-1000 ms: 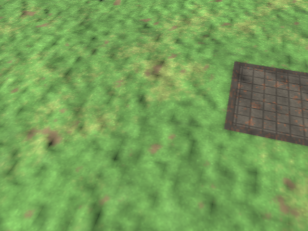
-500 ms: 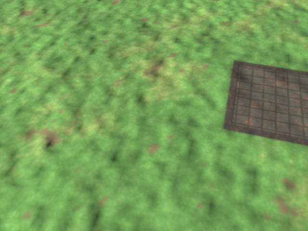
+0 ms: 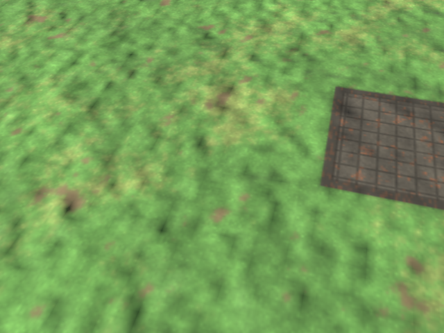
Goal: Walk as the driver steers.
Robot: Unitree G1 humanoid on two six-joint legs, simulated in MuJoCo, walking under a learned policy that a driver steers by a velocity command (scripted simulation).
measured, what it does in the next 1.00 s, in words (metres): walks ahead: left foot, then right foot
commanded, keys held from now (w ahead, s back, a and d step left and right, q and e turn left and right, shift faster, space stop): no key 0.04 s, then w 0.18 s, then no key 0.78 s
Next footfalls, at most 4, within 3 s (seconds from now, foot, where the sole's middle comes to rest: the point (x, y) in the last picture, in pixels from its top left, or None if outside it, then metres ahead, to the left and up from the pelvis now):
0.38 left None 0.16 0.13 -0.78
0.70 right None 0.17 -0.07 -0.78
1.62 right None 0.34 -0.10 -0.78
2.14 left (213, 282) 0.68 0.07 -0.78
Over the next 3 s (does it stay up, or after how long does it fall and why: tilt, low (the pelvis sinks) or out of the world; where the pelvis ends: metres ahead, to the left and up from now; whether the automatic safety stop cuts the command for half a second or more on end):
stays up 0.98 -0.04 0.00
